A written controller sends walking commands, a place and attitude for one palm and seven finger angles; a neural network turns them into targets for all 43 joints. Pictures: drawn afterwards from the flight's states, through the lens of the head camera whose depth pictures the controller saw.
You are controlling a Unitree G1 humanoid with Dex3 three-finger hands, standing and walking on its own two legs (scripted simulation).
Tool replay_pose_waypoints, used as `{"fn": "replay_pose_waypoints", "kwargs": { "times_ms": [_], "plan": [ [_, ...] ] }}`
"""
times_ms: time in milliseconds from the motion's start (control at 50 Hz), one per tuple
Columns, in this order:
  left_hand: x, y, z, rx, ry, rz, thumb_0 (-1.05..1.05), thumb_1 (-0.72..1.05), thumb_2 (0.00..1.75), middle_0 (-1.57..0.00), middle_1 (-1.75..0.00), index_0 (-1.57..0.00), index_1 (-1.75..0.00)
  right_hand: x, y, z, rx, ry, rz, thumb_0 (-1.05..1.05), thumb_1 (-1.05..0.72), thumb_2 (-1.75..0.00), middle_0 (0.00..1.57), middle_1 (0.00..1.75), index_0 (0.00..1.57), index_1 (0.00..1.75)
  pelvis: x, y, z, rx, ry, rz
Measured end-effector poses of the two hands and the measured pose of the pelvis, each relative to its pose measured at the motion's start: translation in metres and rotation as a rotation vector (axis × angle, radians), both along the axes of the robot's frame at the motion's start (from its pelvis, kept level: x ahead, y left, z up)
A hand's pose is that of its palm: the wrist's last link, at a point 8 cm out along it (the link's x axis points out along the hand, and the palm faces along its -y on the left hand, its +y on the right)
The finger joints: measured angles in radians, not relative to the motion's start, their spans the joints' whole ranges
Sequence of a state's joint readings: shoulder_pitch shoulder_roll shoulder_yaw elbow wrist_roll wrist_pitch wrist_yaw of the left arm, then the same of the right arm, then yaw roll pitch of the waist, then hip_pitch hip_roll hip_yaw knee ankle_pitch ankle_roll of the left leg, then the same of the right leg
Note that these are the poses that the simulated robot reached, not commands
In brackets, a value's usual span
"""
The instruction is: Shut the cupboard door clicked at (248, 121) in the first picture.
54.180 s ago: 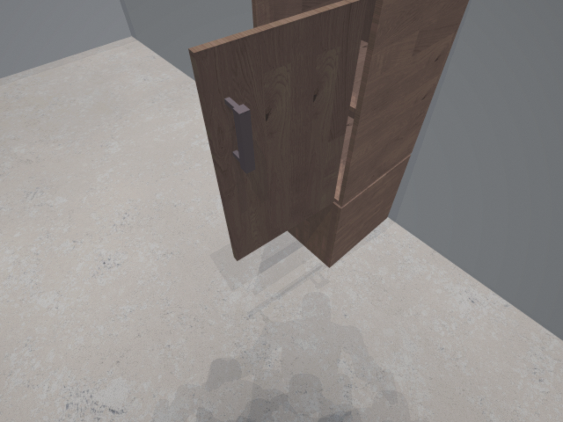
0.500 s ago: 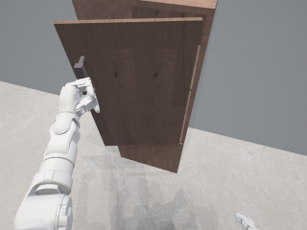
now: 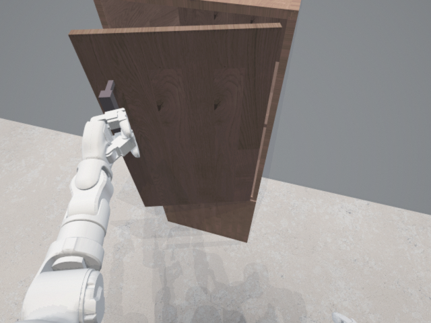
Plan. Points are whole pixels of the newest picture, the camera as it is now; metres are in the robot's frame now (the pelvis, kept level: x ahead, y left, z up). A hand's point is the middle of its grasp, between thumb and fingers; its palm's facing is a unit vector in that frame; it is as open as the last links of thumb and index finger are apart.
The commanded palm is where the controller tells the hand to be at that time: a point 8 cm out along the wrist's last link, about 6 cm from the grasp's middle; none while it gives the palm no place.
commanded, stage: push the door shut along its arc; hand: left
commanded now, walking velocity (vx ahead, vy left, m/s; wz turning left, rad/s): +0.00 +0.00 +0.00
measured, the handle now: (118, 114) +0.50 +0.21 +0.11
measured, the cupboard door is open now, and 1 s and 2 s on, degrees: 20 3 0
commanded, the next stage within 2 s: pull the fist back off the door in 1.74 s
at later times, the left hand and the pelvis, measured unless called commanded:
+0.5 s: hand (132, 126) +0.46 +0.17 +0.12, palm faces -0.03 -1.00 -0.03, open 3.1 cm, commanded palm +0.46 +0.21 +0.11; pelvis -0.01 +0.01 -0.01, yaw +1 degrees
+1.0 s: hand (149, 103) +0.53 +0.14 +0.12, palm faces -0.17 -0.99 +0.00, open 3.1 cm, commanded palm +0.53 +0.19 +0.11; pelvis -0.01 +0.01 -0.02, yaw +0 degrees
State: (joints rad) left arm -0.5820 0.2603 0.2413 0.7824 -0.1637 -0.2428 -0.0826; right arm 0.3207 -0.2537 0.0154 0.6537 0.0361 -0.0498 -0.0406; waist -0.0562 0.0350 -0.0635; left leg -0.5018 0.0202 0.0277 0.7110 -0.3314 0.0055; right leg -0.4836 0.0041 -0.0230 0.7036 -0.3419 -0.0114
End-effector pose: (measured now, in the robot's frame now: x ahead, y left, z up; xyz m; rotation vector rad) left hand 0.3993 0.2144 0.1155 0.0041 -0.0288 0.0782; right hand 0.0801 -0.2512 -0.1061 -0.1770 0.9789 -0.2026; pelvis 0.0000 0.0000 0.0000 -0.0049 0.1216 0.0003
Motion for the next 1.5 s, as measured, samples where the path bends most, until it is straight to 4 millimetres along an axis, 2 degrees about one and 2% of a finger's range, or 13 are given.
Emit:
{"fn": "replay_pose_waypoints", "kwargs": {
  "times_ms": [140,260,500,660,900,1160,1340,1500],
  "plan": [
    [0.009,0.003,-0.001,0.007,0.019,-0.019,0.02,0.90,0.90,-1.30,-1.50,-1.30,-1.50,0.012,0.003,0.003,-0.010,-0.029,0.021,0.01,-0.91,-0.90,0.20,0.30,0.21,0.30,-0.002,0.001,-0.002,-0.003,0.004,0.008],
    [0.020,0.008,0.000,0.008,0.025,-0.057,0.02,0.90,0.90,-1.32,-1.50,-1.31,-1.50,0.004,0.001,0.001,-0.026,-0.002,0.020,0.01,-0.91,-0.90,0.20,0.30,0.21,0.30,-0.004,0.003,-0.004,-0.006,0.020,0.015],
    [0.042,0.010,0.002,0.021,0.037,-0.109,0.02,0.90,0.90,-1.32,-1.50,-1.32,-1.50,-0.049,-0.006,-0.012,-0.047,0.140,-0.019,0.01,-0.91,-0.90,0.20,0.30,0.21,0.30,-0.010,0.006,-0.010,-0.014,0.060,0.026],
    [0.064,0.005,0.004,0.016,0.044,-0.155,0.02,0.90,0.90,-1.30,-1.50,-1.32,-1.50,-0.085,-0.011,-0.012,-0.074,0.216,-0.056,0.01,-0.91,-0.90,0.20,0.30,0.21,0.30,-0.015,0.006,-0.015,-0.021,0.099,0.027],
    [0.100,-0.004,0.006,0.013,0.058,-0.208,0.02,0.90,0.90,-1.30,-1.50,-1.29,-1.50,-0.119,-0.013,-0.011,-0.093,0.300,-0.102,0.01,-0.91,-0.90,0.20,0.30,0.21,0.30,-0.016,0.007,-0.022,-0.032,0.163,0.019],
    [0.138,-0.021,0.008,0.004,0.069,-0.283,0.02,0.90,0.90,-1.29,-1.50,-1.29,-1.50,-0.135,-0.004,-0.012,-0.087,0.371,-0.139,0.01,-0.91,-0.90,0.20,0.30,0.21,0.30,-0.010,0.009,-0.028,-0.040,0.223,0.006],
    [0.138,-0.022,0.008,0.014,0.078,-0.314,0.02,0.90,0.90,-1.29,-1.50,-1.29,-1.50,-0.138,0.000,-0.014,-0.088,0.392,-0.129,0.01,-0.91,-0.90,0.20,0.30,0.21,0.30,-0.012,0.009,-0.031,-0.051,0.232,0.020],
    [0.156,-0.059,0.019,-0.008,0.057,-0.388,0.02,0.90,0.90,-1.30,-1.50,-1.30,-1.50,-0.144,-0.003,-0.014,-0.116,0.370,-0.147,0.01,-0.91,-0.90,0.20,0.30,0.21,0.30,-0.017,0.011,-0.036,-0.053,0.254,0.013]
  ]
}}
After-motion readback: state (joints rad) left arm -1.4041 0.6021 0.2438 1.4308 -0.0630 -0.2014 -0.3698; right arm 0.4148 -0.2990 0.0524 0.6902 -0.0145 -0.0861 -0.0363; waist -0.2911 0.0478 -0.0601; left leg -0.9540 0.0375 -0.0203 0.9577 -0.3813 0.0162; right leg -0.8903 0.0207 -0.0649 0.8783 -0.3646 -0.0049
